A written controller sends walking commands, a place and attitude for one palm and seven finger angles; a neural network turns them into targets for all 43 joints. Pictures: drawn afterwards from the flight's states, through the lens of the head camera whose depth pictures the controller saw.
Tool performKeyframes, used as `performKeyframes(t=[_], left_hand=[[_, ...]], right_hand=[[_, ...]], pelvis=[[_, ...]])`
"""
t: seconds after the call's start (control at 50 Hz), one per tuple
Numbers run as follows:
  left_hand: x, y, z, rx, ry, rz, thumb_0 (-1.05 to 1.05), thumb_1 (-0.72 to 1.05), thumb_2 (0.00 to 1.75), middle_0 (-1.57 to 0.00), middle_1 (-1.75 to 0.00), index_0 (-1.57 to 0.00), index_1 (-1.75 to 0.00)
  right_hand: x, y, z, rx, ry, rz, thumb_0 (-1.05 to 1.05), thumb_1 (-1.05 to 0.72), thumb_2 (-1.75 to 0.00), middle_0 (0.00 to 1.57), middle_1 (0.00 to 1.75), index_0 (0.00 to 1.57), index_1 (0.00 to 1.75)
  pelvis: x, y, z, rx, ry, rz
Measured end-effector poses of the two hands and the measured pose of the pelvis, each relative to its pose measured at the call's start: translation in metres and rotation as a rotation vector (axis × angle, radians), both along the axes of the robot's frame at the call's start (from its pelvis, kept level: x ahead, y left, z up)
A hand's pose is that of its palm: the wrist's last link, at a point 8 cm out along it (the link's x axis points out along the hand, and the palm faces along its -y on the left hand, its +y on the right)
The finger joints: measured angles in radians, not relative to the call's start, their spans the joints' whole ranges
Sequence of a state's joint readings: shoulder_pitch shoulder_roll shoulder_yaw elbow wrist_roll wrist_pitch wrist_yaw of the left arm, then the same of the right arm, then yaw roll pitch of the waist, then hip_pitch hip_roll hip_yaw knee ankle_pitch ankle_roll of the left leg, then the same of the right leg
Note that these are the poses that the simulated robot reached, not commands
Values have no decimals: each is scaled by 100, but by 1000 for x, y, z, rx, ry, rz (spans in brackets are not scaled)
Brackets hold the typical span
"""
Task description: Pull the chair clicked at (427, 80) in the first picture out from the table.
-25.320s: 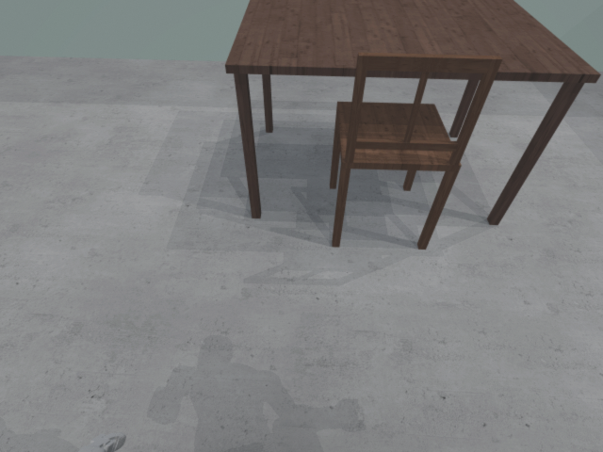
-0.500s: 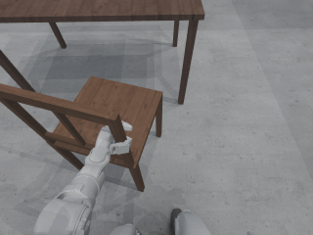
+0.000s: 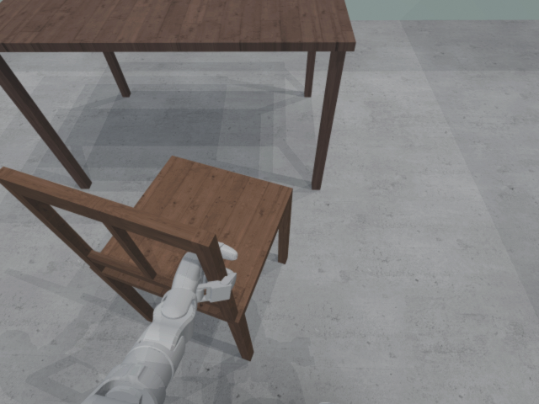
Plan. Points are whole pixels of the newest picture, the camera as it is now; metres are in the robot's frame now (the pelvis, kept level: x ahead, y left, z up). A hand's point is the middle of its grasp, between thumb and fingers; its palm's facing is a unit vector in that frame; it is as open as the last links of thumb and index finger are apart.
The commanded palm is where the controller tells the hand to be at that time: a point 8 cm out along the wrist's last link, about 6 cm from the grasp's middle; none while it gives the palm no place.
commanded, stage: stop walking, hand still on the chair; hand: left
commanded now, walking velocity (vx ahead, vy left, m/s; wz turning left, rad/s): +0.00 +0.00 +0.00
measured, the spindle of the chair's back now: (132, 251) +0.39 +0.28 -0.09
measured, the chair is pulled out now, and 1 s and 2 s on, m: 0.54 0.59 0.59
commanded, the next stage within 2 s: open the thumb and straighten the fingers in 0.68 s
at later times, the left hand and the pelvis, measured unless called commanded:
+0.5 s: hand (228, 315) +0.26 +0.08 -0.06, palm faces -0.11 -0.99 -0.11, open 6.1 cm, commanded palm +0.25 +0.13 -0.05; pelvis +0.00 +0.00 +0.01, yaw +0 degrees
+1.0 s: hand (224, 313) +0.26 +0.09 -0.06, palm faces -0.12 -0.99 -0.09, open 7.6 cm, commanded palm +0.24 +0.14 -0.04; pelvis +0.00 -0.01 -0.01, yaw +2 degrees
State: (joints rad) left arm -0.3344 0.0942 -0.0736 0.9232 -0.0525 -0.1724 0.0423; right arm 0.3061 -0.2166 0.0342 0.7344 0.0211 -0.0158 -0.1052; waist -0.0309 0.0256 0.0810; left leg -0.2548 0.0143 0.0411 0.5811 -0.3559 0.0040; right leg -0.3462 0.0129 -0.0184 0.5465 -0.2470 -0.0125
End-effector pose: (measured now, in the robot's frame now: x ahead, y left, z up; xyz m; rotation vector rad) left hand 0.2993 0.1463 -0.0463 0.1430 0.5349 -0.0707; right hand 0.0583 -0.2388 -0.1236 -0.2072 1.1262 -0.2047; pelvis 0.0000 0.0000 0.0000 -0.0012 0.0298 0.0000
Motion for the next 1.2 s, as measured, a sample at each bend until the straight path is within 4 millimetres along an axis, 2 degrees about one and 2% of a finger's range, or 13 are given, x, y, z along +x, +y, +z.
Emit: performKeyframes(t=[0.16,0.28,0.46,0.7,0.88,0.96,1.06,1.14,1.2], left_hand=[[-21,-4,1,-1,13,1,15,57,78,-33,-124,-49,-145],[-40,-8,1,-4,20,3,15,57,79,-32,-124,-49,-145],[-54,-12,1,-6,23,1,16,57,79,-31,-124,-50,-145],[-55,-12,1,0,24,-1,15,57,79,-31,-123,-49,-145],[-55,-10,-1,-26,11,-5,14,53,78,-32,-128,-49,-145],[-53,-7,0,-46,-18,-7,10,41,71,-37,-134,-49,-145],[-52,-5,4,-23,-42,-28,5,8,52,-42,-137,-49,-143],[-51,-1,0,-15,-17,-16,2,-20,38,-41,-128,-45,-132],[-52,1,-3,-16,-1,-7,1,-34,30,-38,-115,-40,-118]], right_hand=[[39,0,15,7,-134,15,1,-90,-89,20,30,21,30],[55,-8,28,-24,-198,22,0,-90,-89,20,30,21,30],[58,-10,30,-30,-197,14,1,-90,-89,20,30,20,30],[54,2,20,8,-151,10,1,-90,-89,20,30,21,30],[61,-3,20,47,-178,12,1,-90,-89,20,30,21,30],[67,-10,20,52,-219,37,1,-90,-89,20,30,21,30],[74,-11,12,66,-262,60,1,-90,-89,20,30,20,30],[78,-8,6,78,-279,71,1,-90,-89,20,30,20,30],[81,-4,3,84,-290,79,1,-90,-89,20,30,20,30]], pelvis=[[-7,-3,5,4,-21,4],[-6,-5,7,6,-26,-1],[2,-5,10,5,-23,-3],[9,-5,10,9,-16,-2],[9,-7,4,14,33,21],[4,-7,-3,15,69,28],[0,-4,-13,16,103,33],[-2,-4,-20,19,120,35],[-2,-5,-24,19,128,37]])
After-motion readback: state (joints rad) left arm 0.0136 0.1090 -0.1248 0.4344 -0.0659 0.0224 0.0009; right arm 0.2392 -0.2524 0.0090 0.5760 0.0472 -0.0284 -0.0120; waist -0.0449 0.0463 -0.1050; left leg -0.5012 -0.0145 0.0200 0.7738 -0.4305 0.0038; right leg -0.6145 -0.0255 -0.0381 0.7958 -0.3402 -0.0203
